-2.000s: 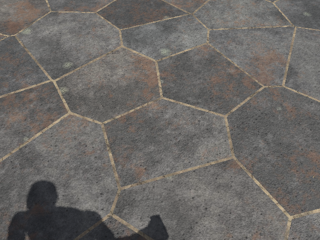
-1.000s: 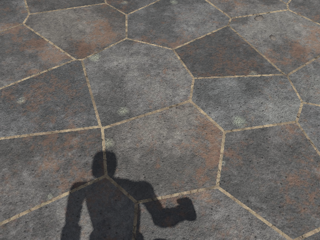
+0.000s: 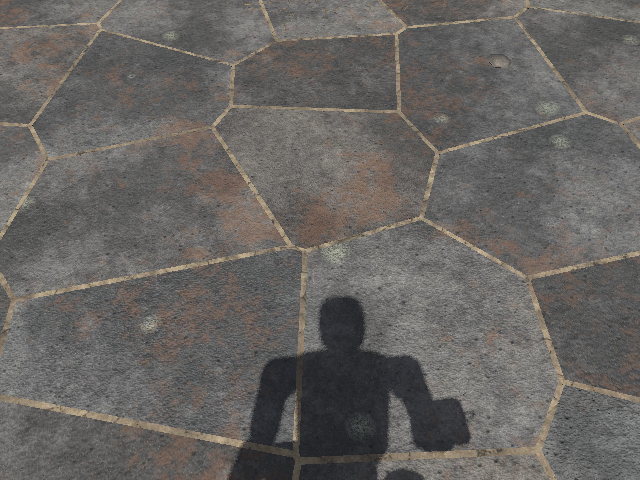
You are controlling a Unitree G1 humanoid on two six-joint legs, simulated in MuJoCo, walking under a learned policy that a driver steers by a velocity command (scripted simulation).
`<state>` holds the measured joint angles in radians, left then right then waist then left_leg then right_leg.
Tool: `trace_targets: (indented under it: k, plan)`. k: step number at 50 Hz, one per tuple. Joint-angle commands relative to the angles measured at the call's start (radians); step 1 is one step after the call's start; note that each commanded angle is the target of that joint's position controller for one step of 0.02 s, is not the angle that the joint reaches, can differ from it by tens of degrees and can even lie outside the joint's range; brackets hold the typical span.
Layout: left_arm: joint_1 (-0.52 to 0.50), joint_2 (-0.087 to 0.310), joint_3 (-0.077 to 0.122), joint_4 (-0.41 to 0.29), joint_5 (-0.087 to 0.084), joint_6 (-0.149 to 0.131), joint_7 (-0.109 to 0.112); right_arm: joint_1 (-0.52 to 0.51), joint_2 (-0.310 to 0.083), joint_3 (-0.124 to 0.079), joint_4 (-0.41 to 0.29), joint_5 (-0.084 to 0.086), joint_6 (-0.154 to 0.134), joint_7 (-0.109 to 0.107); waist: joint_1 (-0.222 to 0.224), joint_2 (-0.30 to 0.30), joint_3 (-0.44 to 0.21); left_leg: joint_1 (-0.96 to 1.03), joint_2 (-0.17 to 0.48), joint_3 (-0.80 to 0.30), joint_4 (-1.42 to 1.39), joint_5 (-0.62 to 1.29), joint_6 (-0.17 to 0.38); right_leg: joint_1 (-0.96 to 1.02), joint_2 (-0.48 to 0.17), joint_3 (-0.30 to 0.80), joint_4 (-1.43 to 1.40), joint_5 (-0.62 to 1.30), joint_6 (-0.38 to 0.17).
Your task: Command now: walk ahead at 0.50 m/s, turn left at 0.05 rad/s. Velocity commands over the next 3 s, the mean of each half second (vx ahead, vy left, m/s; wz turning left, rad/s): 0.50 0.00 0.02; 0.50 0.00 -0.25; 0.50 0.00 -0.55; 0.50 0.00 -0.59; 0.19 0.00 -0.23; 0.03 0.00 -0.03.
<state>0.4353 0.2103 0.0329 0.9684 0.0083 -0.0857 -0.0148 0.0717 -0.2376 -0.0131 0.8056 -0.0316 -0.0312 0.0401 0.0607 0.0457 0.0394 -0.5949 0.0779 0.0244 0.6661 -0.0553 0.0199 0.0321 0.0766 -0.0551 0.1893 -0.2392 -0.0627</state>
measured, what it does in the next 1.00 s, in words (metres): walks ahead: left foot, then right foot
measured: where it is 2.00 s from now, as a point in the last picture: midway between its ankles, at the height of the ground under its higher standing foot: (431, 251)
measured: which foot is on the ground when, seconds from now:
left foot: up 0.00-0.10, down 0.12-0.70, up 0.72-1.00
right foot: down 0.00-0.14, up 0.16-0.66, down 0.68-1.00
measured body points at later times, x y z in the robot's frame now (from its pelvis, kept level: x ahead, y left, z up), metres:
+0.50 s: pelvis +0.26 +0.04 +0.00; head +0.28 +0.05 +0.45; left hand +0.41 +0.28 -0.13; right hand +0.21 -0.21 -0.14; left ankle +0.19 +0.11 -0.74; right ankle +0.42 -0.11 -0.69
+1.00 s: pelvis +0.54 -0.01 +0.00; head +0.56 -0.02 +0.45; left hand +0.55 +0.26 -0.13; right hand +0.66 -0.27 -0.12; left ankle +0.70 +0.15 -0.68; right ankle +0.49 -0.06 -0.74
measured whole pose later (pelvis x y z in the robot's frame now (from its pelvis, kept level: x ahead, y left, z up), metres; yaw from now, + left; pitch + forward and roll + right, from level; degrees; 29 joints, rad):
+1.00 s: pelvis +0.54 -0.01 +0.00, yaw -10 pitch +1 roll +0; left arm 0.41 0.23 0.06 0.98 0.00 -0.06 -0.01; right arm 0.09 -0.24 -0.04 0.85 -0.04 -0.04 0.02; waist 0.05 0.03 0.04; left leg -0.62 0.11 -0.04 0.80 -0.10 -0.04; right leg -0.09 0.12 0.05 0.28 -0.19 -0.11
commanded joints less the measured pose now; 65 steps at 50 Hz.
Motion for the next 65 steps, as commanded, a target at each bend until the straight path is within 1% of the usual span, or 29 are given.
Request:
trace_targets:
  k: [1,3,5,6,7,8,10,12,15,21,28,31,33,34,35,36,37,38,40,45,54,57,59,60,61,62,63,64,65]
  plan:
    - [0.040,0.164,0.032,-0.020,0.004,-0.006,0.010,-0.108,-0.065,-0.009,-0.086,0.004,-0.018,-0.005,-0.008,-0.125,0.038,0.044,-0.033,0.036,-0.074,-0.004,0.022,-0.016,-0.285,0.121,-0.013,0.493,-0.112]
    - [0.025,0.174,0.035,-0.012,0.008,0.000,0.016,-0.081,-0.079,-0.016,-0.080,0.001,-0.023,-0.012,-0.034,-0.126,0.027,0.106,-0.056,0.041,-0.117,-0.073,0.053,0.025,-0.303,0.116,0.056,0.622,-0.101]
    - [0.003,0.179,0.034,-0.007,0.005,0.008,0.018,0.119,-0.105,-0.034,-0.011,-0.008,-0.037,-0.025,-0.125,-0.101,-0.073,0.363,-0.110,0.063,-0.215,-0.082,0.096,0.008,-0.266,0.071,0.296,0.798,-0.071]
    - [-0.003,0.159,0.026,-0.022,0.001,0.008,0.018,0.290,-0.155,-0.053,0.039,-0.026,-0.048,-0.036,-0.188,-0.059,-0.178,0.613,-0.022,-0.032,-0.219,-0.100,0.138,-0.138,-0.225,0.040,0.514,0.637,-0.051]
    - [0.069,0.059,0.000,-0.068,-0.029,0.006,0.009,0.410,-0.266,-0.083,0.050,-0.046,-0.047,-0.047,-0.184,0.147,-0.329,0.926,0.284,-0.462,-0.260,-0.210,0.252,-0.474,-0.091,-0.034,0.891,0.138,-0.001]
    - [0.063,0.131,0.022,-0.053,-0.008,0.011,0.015,0.390,-0.251,-0.085,0.058,-0.002,-0.032,-0.040,-0.175,0.145,-0.340,0.900,0.349,-0.704,-0.385,-0.230,0.298,-0.623,-0.018,0.058,1.046,-0.293,-0.010]
    - [-0.062,0.137,0.029,-0.076,0.005,0.010,0.007,0.213,-0.137,-0.057,0.039,0.017,-0.032,-0.033,-0.108,0.019,-0.079,0.627,0.248,-0.433,-0.436,-0.228,0.246,-0.669,-0.122,0.106,1.027,-0.139,-0.022]
    - [-0.061,0.109,0.026,-0.067,0.021,0.027,-0.002,0.170,-0.083,-0.041,0.055,0.020,-0.046,-0.036,-0.049,0.035,-0.006,0.465,0.157,-0.277,-0.500,-0.123,0.182,-0.577,-0.169,0.096,0.921,-0.074,-0.005]
    - [-0.068,0.088,0.023,-0.062,0.030,0.051,-0.018,0.219,-0.098,-0.045,0.090,0.024,-0.069,-0.036,-0.028,0.018,-0.013,0.439,0.126,-0.194,-0.539,0.007,0.190,-0.560,-0.176,0.069,0.883,-0.011,0.024]
    - [-0.305,0.082,0.017,-0.138,0.022,0.056,-0.022,0.326,-0.102,-0.044,0.148,0.027,-0.069,-0.036,-0.070,0.000,0.046,0.510,0.094,-0.110,-0.577,0.100,0.185,-0.702,-0.196,0.029,0.654,0.182,0.063]
    - [-0.484,0.079,0.003,-0.203,0.017,0.044,-0.017,0.435,-0.111,-0.042,0.210,0.012,-0.062,-0.049,-0.119,0.014,0.068,0.685,0.128,-0.075,-0.514,0.303,0.176,-0.683,-0.143,-0.014,0.424,0.204,0.019]
    - [-0.424,0.095,0.011,-0.194,0.016,0.032,-0.009,0.397,-0.133,-0.047,0.219,0.005,-0.058,-0.059,-0.069,0.029,0.038,0.739,0.145,-0.040,-0.403,0.565,0.153,-0.565,-0.094,-0.038,0.363,0.094,-0.032]
    - [-0.181,0.122,0.031,-0.110,0.022,0.020,0.005,0.368,-0.140,-0.050,0.220,0.006,-0.052,-0.060,0.034,0.009,-0.091,0.702,0.106,0.028,-0.114,0.728,0.117,-0.268,-0.025,-0.072,0.284,0.102,-0.082]
    - [-0.005,0.177,0.051,-0.060,0.041,0.013,0.014,0.365,-0.122,-0.042,0.201,0.012,-0.053,-0.060,0.095,-0.030,-0.193,0.517,0.074,0.058,0.134,0.502,0.095,-0.004,-0.136,0.062,0.285,0.079,-0.131]
    - [0.101,0.302,0.087,-0.044,0.050,0.017,0.019,0.464,-0.035,-0.026,0.173,0.047,-0.057,-0.045,0.069,-0.269,-0.323,0.141,-0.106,0.108,0.552,-0.068,0.037,0.298,-0.431,0.574,0.215,0.013,-0.292]
    - [0.023,0.264,0.081,-0.043,0.007,0.032,0.005,0.416,-0.100,-0.045,0.174,0.013,-0.062,-0.042,0.040,-0.188,-0.312,-0.005,-0.134,-0.040,0.662,-0.433,0.050,0.276,-0.442,0.774,0.093,0.016,-0.303]
    - [-0.098,0.230,0.072,-0.064,-0.007,0.036,0.002,0.318,-0.109,-0.051,0.138,0.007,-0.065,-0.038,-0.005,-0.136,-0.144,-0.076,-0.064,-0.068,0.666,-0.346,0.057,0.129,-0.409,0.609,0.086,-0.035,-0.275]
    - [-0.157,0.167,0.057,-0.075,-0.002,0.034,-0.001,0.265,-0.101,-0.047,0.122,0.008,-0.075,-0.033,-0.023,-0.072,-0.064,-0.057,-0.025,-0.066,0.601,-0.268,0.054,-0.007,-0.369,0.511,0.049,0.026,-0.248]
    - [-0.187,0.119,0.043,-0.062,-0.006,0.026,0.006,0.259,-0.075,-0.044,0.112,-0.008,-0.057,-0.031,-0.083,-0.079,0.001,0.045,0.016,-0.064,0.476,-0.227,0.027,-0.180,-0.278,0.371,0.004,0.155,-0.193]
    - [-0.106,0.171,0.058,-0.044,-0.009,0.009,0.011,0.144,-0.061,-0.040,0.048,-0.013,-0.017,-0.025,-0.081,-0.091,0.013,0.027,0.021,-0.027,0.294,-0.140,-0.047,-0.251,-0.222,0.303,-0.040,0.215,-0.209]
    - [0.036,0.182,0.067,-0.045,0.006,0.026,0.018,-0.156,-0.071,-0.025,-0.082,0.009,-0.027,-0.019,0.027,-0.116,0.011,-0.006,-0.036,-0.031,-0.040,0.023,-0.068,-0.082,-0.210,0.349,0.063,0.376,-0.161]
    - [-0.015,0.211,0.077,-0.072,0.012,0.028,0.029,-0.092,-0.106,-0.033,-0.087,0.013,-0.041,-0.024,-0.023,-0.133,-0.006,0.147,-0.059,-0.049,-0.139,-0.061,-0.038,-0.092,-0.223,0.391,0.144,0.436,-0.120]
    - [-0.058,0.219,0.081,-0.089,0.006,0.020,0.022,0.115,-0.151,-0.054,-0.032,0.007,-0.062,-0.041,-0.121,-0.081,-0.098,0.446,-0.076,-0.044,-0.238,-0.086,0.002,-0.165,-0.155,0.360,0.365,0.503,-0.080]
    - [-0.060,0.165,0.067,-0.119,-0.006,0.011,0.014,0.268,-0.224,-0.072,-0.020,-0.015,-0.074,-0.057,-0.178,0.029,-0.236,0.670,0.111,-0.224,-0.275,-0.241,0.052,-0.275,-0.080,0.286,0.626,0.338,-0.053]
    - [0.035,0.072,0.049,-0.153,-0.038,0.012,0.014,0.304,-0.319,-0.093,-0.027,-0.032,-0.061,-0.063,-0.133,0.256,-0.334,0.899,0.363,-0.638,-0.371,-0.344,0.145,-0.581,0.072,0.158,0.886,-0.271,-0.022]
    - [0.058,0.149,0.057,-0.133,-0.008,0.028,0.021,0.253,-0.264,-0.089,-0.028,-0.017,-0.043,-0.060,-0.093,0.188,-0.292,0.820,0.375,-0.758,-0.400,-0.451,0.181,-0.679,-0.005,0.154,1.015,-0.302,-0.034]
    - [0.002,0.167,0.062,-0.122,0.007,0.036,0.017,0.183,-0.161,-0.065,-0.050,-0.009,-0.040,-0.055,-0.085,0.047,-0.157,0.691,0.324,-0.607,-0.412,-0.454,0.161,-0.687,-0.056,0.159,1.039,-0.204,-0.035]
    - [-0.053,0.147,0.059,-0.130,0.010,0.038,0.006,0.143,-0.112,-0.052,-0.049,-0.006,-0.043,-0.052,-0.078,-0.003,-0.078,0.586,0.268,-0.451,-0.434,-0.327,0.141,-0.666,-0.089,0.149,1.005,-0.131,-0.024]
    - [-0.076,0.136,0.059,-0.136,0.018,0.045,-0.003,0.139,-0.097,-0.046,-0.043,-0.006,-0.047,-0.053,-0.069,0.029,-0.052,0.535,0.227,-0.342,-0.451,-0.214,0.118,-0.644,-0.113,0.139,0.973,-0.099,-0.014]
Next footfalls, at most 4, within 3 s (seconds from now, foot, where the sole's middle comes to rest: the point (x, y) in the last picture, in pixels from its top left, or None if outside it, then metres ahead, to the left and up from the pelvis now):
0.12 left None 0.23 0.11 -0.78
0.68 right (393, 452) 0.53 -0.07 -0.78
1.20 left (331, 321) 0.84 0.07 -0.78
1.72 right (460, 281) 0.98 -0.24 -0.78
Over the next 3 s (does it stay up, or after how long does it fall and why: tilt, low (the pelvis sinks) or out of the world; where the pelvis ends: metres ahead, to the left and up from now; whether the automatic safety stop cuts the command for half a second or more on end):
stays up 1.15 -0.35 0.00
